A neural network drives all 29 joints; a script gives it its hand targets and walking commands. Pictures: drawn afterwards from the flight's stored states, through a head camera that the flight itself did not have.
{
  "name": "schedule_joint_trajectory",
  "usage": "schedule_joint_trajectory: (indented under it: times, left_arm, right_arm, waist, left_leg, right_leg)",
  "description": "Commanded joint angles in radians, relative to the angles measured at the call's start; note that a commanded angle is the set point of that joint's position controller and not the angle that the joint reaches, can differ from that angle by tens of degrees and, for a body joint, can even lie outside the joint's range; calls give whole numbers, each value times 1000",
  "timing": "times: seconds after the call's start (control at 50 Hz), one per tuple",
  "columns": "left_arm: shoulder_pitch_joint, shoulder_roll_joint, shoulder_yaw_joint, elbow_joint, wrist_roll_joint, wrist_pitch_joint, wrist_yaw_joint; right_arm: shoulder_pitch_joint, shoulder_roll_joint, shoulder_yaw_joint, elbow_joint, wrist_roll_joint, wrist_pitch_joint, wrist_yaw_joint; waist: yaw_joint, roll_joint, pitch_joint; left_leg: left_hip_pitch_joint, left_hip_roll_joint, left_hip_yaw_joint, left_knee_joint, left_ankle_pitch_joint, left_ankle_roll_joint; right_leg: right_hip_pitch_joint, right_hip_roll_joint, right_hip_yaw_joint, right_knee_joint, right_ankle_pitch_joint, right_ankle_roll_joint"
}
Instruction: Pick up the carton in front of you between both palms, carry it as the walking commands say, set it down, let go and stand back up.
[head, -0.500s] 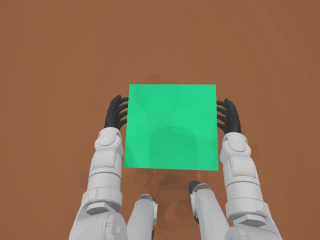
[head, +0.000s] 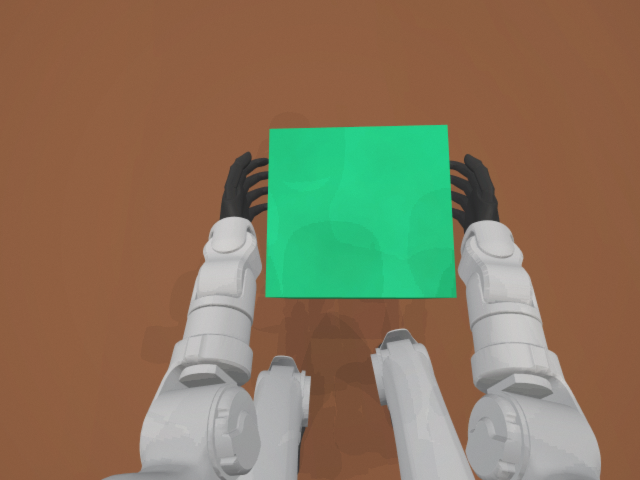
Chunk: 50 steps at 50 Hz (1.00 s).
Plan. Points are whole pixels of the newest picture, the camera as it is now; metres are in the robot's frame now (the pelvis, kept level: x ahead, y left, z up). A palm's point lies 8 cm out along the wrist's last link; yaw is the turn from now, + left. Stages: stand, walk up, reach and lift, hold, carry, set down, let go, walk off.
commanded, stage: set down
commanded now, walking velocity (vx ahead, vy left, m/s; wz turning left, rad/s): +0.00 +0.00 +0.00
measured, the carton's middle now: (354, 229) +0.43 -0.06 -0.18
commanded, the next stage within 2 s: none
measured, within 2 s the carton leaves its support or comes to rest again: rests again in 1.32 s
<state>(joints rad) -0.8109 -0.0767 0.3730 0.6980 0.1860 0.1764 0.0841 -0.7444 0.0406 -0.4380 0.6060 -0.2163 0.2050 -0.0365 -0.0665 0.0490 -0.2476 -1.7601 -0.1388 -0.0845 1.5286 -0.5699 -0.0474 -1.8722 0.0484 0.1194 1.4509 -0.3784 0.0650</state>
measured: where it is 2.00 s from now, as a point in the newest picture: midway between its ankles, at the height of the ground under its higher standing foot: (345, 427)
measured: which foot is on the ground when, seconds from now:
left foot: down 0.00-1.00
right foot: down 0.00-1.00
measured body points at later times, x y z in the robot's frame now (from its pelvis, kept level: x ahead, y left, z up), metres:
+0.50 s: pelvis -0.03 +0.00 -0.12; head +0.28 -0.05 +0.20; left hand +0.49 +0.06 -0.25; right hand +0.43 -0.24 -0.26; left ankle +0.05 +0.13 -0.53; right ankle +0.11 -0.14 -0.53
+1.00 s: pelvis -0.04 +0.00 -0.17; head +0.31 -0.01 +0.12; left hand +0.50 +0.06 -0.33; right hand +0.44 -0.24 -0.33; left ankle +0.05 +0.13 -0.53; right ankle +0.11 -0.14 -0.53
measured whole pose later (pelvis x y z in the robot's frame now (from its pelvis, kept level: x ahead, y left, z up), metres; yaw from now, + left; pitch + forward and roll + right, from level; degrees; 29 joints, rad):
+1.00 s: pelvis -0.04 +0.00 -0.17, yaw +3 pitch +45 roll +0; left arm -1.30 0.10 0.19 1.01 0.06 0.16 0.20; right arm -1.14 -0.15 -0.50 0.86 -0.11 0.17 -0.03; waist -0.14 0.07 0.09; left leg -2.27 -0.24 -0.08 2.11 -0.64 -0.10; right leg -2.35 0.04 0.11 2.00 -0.44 0.10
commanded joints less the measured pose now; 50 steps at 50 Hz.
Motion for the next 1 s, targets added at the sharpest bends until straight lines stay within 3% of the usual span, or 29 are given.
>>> schedule_joint_trajectory:
  times: [0.0, 0.28, 0.58, 0.66, 0.74, 0.82, 0.9, 0.98]
  left_arm:
    - [-542, -896, -522, 17, -91, -37, -167]
    - [-751, -807, -489, 74, -131, -41, -132]
    - [-943, -695, -436, 188, -159, -48, -114]
    - [-995, -689, -464, 183, -185, -52, -111]
    - [-1018, -732, -518, 157, -205, -49, -109]
    - [-1005, -754, -543, 157, -207, -50, -110]
    - [-996, -747, -522, 188, -191, -48, -118]
    - [-986, -720, -481, 237, -178, -52, -127]
  right_arm:
    - [-558, 842, 539, 18, 111, -29, 191]
    - [-748, 745, 503, 44, 140, -20, 166]
    - [-939, 602, 415, 112, 159, -33, 186]
    - [-998, 575, 414, 102, 186, -40, 195]
    - [-1025, 566, 403, 88, 217, -46, 217]
    - [-981, 556, 378, 132, 215, -45, 233]
    - [-965, 534, 337, 185, 194, -44, 253]
    - [-986, 505, 309, 209, 170, -51, 262]
  waist:
    - [-37, -11, -888]
    - [-74, -34, -900]
    - [-122, -19, -859]
    - [-144, -5, -883]
    - [-172, 91, -872]
    - [-182, 139, -848]
    - [-183, 161, -762]
    - [-183, 135, -686]
  left_leg:
    - [204, -77, 111, -129, 263, -13]
    - [-3, -96, 149, 86, 127, 3]
    - [-149, -102, 172, 275, 93, 8]
    - [-140, -100, 171, 316, 109, 7]
    - [-115, -96, 174, 343, 194, -5]
    - [-104, -90, 165, 354, 230, -10]
    - [-134, -86, 156, 348, 213, -7]
    - [-168, -84, 144, 350, 209, 3]
  right_leg:
    - [703, 92, -168, 4, 309, -11]
    - [584, 82, -185, 177, 204, 2]
    - [438, 55, -209, 357, 190, 4]
    - [402, 46, -219, 405, 214, 3]
    - [360, 41, -212, 442, 304, -10]
    - [320, 36, -215, 466, 327, -17]
    - [223, 30, -218, 474, 279, -24]
    - [165, 28, -222, 480, 257, -27]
